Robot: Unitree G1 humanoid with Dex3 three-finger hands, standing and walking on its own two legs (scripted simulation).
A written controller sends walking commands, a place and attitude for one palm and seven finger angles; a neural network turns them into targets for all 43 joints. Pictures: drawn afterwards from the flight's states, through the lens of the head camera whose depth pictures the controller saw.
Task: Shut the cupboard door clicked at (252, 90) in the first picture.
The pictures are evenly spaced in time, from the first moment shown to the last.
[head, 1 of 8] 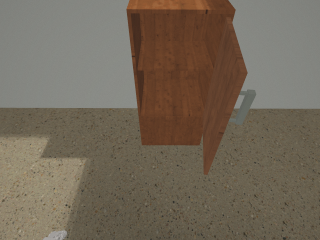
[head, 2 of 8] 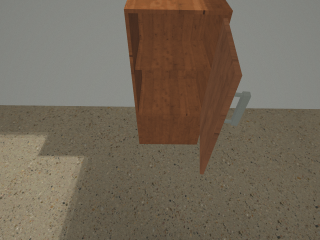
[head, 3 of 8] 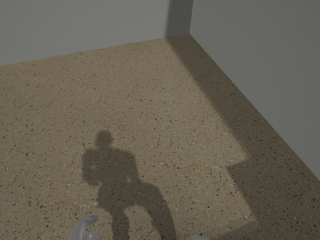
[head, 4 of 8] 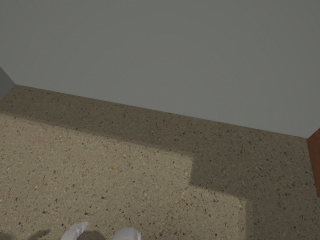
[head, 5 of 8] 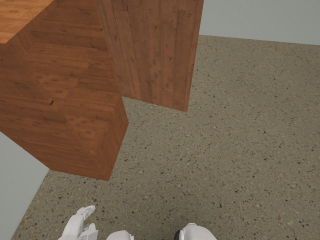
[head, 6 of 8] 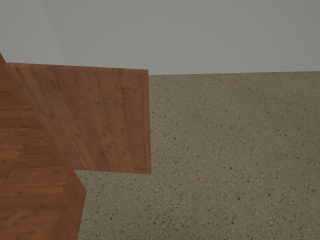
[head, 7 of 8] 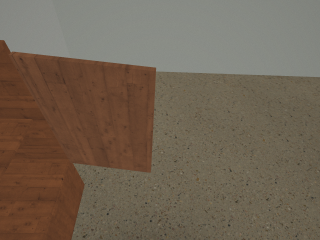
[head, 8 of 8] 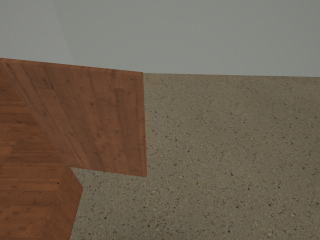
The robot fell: no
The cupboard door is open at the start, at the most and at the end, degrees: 82 82 82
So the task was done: no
